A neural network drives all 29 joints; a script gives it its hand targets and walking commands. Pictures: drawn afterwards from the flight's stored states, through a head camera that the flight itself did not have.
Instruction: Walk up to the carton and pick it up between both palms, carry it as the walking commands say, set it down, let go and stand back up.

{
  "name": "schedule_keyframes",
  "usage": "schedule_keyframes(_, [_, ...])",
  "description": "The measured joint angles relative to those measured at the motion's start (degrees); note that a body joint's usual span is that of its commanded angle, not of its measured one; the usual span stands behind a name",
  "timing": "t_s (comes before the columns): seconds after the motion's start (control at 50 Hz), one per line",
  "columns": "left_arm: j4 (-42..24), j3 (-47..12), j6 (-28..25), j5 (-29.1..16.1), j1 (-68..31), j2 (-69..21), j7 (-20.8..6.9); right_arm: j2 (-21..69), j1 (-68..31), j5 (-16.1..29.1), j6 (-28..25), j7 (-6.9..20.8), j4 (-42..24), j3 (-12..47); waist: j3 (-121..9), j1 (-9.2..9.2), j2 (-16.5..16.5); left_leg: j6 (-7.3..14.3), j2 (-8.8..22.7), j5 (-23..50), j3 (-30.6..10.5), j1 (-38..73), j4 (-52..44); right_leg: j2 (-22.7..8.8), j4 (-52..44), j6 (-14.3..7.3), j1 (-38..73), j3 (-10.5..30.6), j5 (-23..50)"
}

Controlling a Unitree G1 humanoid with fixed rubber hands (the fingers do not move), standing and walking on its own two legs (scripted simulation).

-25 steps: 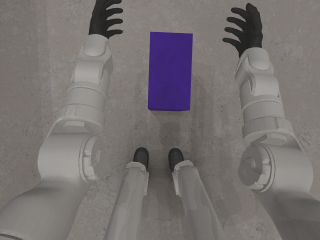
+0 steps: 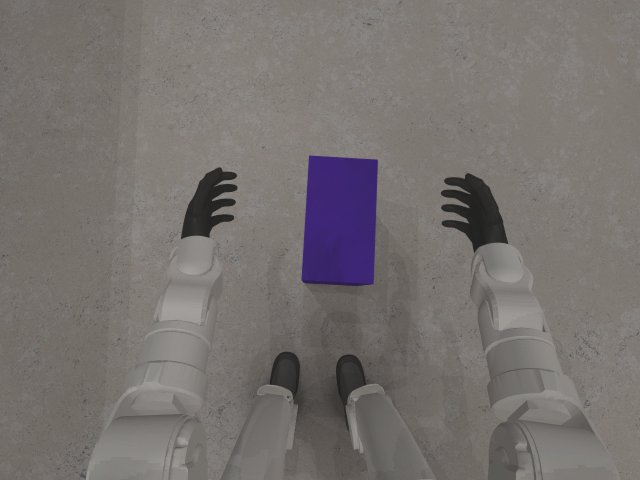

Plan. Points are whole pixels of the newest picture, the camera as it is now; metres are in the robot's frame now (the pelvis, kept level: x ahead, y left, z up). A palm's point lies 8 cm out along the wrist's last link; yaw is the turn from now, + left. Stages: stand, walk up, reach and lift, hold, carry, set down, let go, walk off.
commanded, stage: let go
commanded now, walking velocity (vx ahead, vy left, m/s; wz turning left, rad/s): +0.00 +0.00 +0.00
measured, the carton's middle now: (336, 229) +0.47 -0.05 -0.58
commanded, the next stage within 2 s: stand in 0.98 s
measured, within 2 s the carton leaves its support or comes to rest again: neither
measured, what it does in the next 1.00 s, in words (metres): stands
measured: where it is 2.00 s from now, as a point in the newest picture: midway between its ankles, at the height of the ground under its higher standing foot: (318, 407)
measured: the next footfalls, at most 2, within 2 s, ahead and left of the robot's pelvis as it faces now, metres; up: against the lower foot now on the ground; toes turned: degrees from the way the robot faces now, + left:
none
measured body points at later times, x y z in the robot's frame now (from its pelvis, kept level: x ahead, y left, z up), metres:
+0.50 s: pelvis +0.03 +0.01 +0.05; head +0.10 +0.02 +0.49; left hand +0.23 +0.23 -0.04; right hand +0.21 -0.23 -0.03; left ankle +0.02 +0.10 -0.69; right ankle +0.01 -0.09 -0.69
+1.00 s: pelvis +0.04 +0.01 +0.04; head +0.04 +0.01 +0.49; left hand +0.20 +0.24 -0.03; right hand +0.20 -0.23 -0.03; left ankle +0.02 +0.10 -0.69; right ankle +0.01 -0.09 -0.69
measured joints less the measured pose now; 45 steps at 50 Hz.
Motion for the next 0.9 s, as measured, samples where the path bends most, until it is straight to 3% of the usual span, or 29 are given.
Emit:
schedule_keyframes(0.2, [0.43,-3.54,-4.57,-4.55,17.9,2.48,-3.27,-1.54,19.5,4.48,-4.47,1.18,-0.37,6.17,-1.6,0.53,-0.86,0.69,0.42,0.17,0.59,16.38,-6.03,-0.22,-6.1,-0.09,16.29,1.25,0.35])
schedule_keyframes(0.44, [-7.81,-9.59,-4.82,-9.99,42.63,6.97,-6.89,-5.2,43.51,8.03,-4.14,2.76,-8.72,11.48,3.44,1.52,-1.19,1.79,0.72,0.03,0.84,42.59,-14.1,-0.83,-15.07,-0.06,42.81,2.49,0.73])
schedule_keyframes(0.68, [-10.05,-11.87,-0.24,-11.0,50.19,8.76,-9.49,-5.89,47.57,7.8,0.91,4.29,-9.52,12.79,4.46,2.22,-0.34,2.47,0.45,-2.36,1.29,54.79,-13.97,-1.06,-15.07,-0.11,55.0,3.02,-1.55])
schedule_keyframes(0.9, [-11.74,-11.76,1.87,-11.85,52.04,9.17,-10.13,-6.57,48.8,7.71,4.65,3.34,-11.69,12.87,5.21,2.31,0.46,2.49,0.21,-3.33,0.95,57.03,-12.95,-1.16,-13.6,-0.21,57.14,2.56,-2.92])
